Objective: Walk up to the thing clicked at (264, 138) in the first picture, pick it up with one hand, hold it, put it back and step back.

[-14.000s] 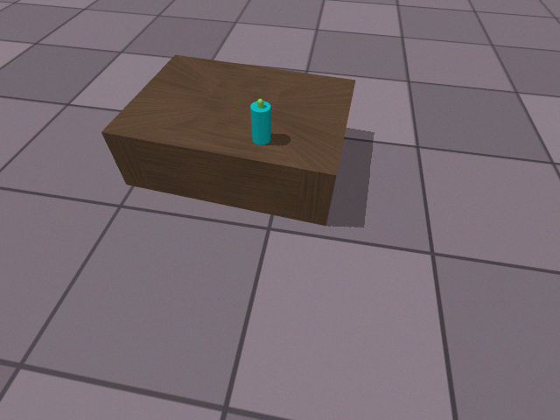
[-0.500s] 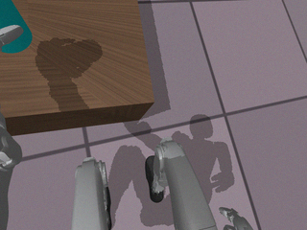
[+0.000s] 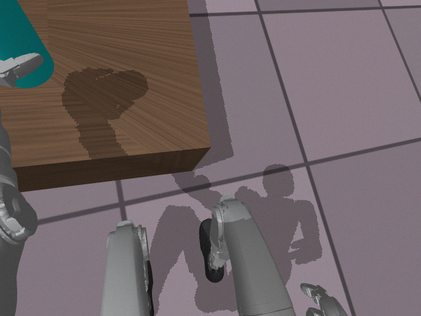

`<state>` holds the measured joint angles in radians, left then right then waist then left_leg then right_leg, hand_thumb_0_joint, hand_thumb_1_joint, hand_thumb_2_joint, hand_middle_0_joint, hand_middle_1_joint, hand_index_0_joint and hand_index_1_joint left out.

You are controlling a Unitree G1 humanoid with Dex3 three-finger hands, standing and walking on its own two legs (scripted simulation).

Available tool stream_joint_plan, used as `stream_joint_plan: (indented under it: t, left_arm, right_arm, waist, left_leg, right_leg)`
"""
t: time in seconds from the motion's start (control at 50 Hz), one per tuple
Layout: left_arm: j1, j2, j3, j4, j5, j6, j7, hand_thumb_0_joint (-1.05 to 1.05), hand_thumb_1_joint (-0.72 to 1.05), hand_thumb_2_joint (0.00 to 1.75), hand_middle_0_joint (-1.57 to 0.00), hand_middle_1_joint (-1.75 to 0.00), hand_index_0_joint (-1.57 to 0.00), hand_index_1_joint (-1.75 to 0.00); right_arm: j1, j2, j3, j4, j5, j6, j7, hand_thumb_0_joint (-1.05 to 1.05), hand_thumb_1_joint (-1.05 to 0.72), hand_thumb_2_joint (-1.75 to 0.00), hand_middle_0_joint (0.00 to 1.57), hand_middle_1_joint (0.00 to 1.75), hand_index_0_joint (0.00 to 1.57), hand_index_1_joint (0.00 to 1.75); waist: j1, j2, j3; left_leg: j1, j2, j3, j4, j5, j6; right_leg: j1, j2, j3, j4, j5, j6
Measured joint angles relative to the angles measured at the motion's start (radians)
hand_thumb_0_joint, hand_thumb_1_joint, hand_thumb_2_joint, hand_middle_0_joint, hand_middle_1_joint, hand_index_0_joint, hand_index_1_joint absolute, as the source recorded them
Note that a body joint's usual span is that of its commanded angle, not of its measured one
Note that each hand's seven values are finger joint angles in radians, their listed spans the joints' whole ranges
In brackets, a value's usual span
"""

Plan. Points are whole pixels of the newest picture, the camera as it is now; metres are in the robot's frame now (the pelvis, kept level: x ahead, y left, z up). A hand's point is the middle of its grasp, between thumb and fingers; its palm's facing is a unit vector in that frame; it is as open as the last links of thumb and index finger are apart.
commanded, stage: lift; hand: left
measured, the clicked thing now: out of the picture +0.57 +0.23 +0.04
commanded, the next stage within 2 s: hold in 1.70 s
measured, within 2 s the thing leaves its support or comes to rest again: neither
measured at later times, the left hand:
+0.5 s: hand out of the picture +0.51 +0.24 +0.09, palm faces +0.29 -0.96 -0.03, open 11.4 cm
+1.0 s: hand out of the picture +0.44 +0.21 +0.19, palm faces +0.29 -0.96 -0.02, open 11.4 cm
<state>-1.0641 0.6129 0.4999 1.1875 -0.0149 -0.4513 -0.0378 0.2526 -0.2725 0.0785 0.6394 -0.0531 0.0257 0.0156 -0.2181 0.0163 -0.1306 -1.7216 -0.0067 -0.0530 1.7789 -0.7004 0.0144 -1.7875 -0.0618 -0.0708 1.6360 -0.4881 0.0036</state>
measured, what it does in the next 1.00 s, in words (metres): rises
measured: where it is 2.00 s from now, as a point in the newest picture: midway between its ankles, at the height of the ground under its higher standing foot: (179, 280)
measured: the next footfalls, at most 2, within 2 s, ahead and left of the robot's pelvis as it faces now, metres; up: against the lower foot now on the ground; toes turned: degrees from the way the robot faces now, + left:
none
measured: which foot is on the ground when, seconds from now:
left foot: down 0.00-1.00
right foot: down 0.00-1.00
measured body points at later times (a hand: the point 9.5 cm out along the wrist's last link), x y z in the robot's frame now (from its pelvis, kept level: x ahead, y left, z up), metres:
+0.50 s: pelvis +0.02 +0.00 +0.07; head +0.19 +0.04 +0.48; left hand +0.49 +0.29 +0.09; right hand +0.07 -0.26 -0.05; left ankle +0.04 +0.11 -0.50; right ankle +0.11 -0.13 -0.50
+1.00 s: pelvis +0.04 +0.00 +0.16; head +0.14 +0.03 +0.59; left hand +0.42 +0.26 +0.19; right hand +0.15 -0.25 +0.04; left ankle +0.04 +0.11 -0.50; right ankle +0.11 -0.13 -0.50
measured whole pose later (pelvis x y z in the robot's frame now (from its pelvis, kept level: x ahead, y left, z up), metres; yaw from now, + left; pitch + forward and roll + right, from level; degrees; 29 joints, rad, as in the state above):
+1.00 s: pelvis +0.04 +0.00 +0.16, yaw +2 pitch +18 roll -3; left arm -0.43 0.25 0.25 0.68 -0.11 -0.41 0.07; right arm 0.24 -0.23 0.00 0.67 -0.01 -0.01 -0.02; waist -0.05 0.00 -0.11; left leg -0.91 0.01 -0.04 1.16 -0.56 0.01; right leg -0.98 -0.03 -0.07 1.05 -0.39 0.01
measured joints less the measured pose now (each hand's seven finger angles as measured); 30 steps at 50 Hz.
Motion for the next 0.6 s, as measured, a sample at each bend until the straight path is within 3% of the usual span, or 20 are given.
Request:
stream_joint_plan:
  t: [0.28,0.6]
  left_arm:
    - [0.115,-0.079,-0.021,-0.106,-0.026,0.023,0.015,-0.01,-0.61,0.90,-0.70,-1.15,-0.70,-1.14]
    - [0.384,-0.232,-0.109,-0.317,-0.073,0.040,0.052,-0.01,-0.61,0.91,-0.70,-1.15,-0.70,-1.14]
  right_arm:
    - [0.003,0.015,-0.017,0.018,0.013,-0.002,-0.007,0.00,-0.93,-0.90,0.20,0.29,0.21,0.30]
    - [0.006,0.032,-0.057,0.050,0.040,-0.025,-0.025,0.01,-0.91,-0.90,0.20,0.29,0.21,0.30]
  waist:
    - [0.034,0.004,-0.012]
    - [0.098,-0.002,-0.010]
  left_leg:
    - [0.121,0.005,0.000,-0.098,0.017,0.000]
    - [0.424,0.015,0.004,-0.324,0.064,0.000]
  right_leg:
    - [0.124,0.007,-0.003,-0.095,0.012,0.002]
    - [0.432,0.021,-0.006,-0.315,0.047,0.006]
